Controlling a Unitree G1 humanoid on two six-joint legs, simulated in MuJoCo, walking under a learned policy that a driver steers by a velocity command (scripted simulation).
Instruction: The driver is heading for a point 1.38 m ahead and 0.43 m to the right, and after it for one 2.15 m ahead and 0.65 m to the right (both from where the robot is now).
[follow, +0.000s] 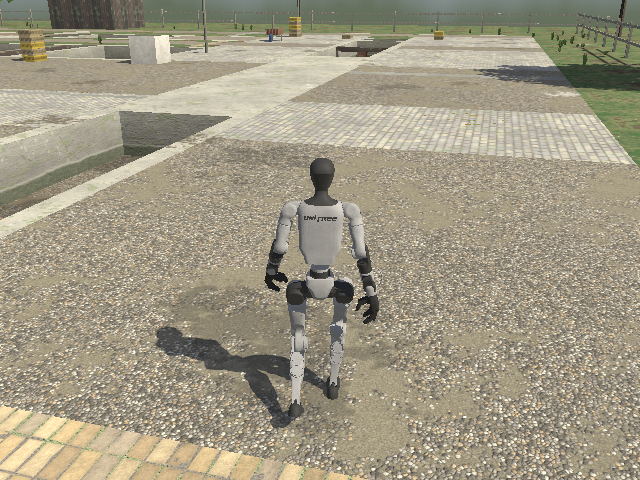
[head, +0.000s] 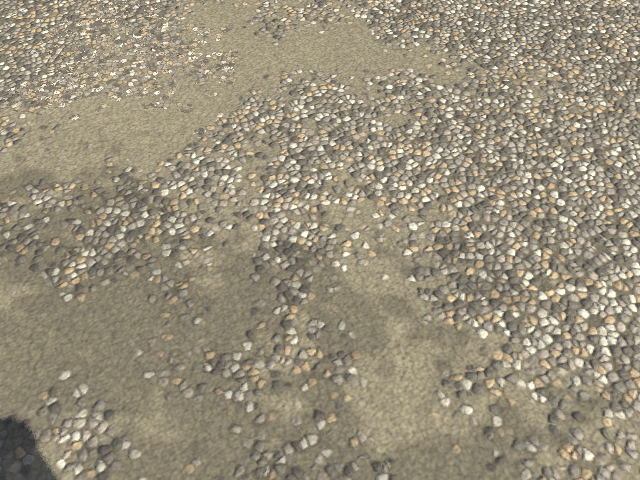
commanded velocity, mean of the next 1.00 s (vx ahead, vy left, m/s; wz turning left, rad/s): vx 0.49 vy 0.00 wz -0.17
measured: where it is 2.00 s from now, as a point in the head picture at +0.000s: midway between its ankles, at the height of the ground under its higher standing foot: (408, 245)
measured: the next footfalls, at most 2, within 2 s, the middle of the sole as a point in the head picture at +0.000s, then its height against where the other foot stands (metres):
left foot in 0.48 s outside the picture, level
right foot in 1.02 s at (373, 366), level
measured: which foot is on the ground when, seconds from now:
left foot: up 0.00-0.46, down 0.48-1.00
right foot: down 0.00-0.50, up 0.52-1.00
